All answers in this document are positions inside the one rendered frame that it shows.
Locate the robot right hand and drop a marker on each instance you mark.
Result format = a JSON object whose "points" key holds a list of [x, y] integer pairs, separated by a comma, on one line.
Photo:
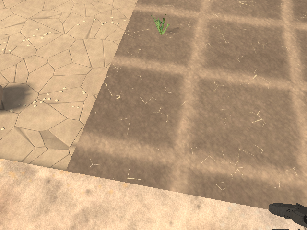
{"points": [[295, 212]]}

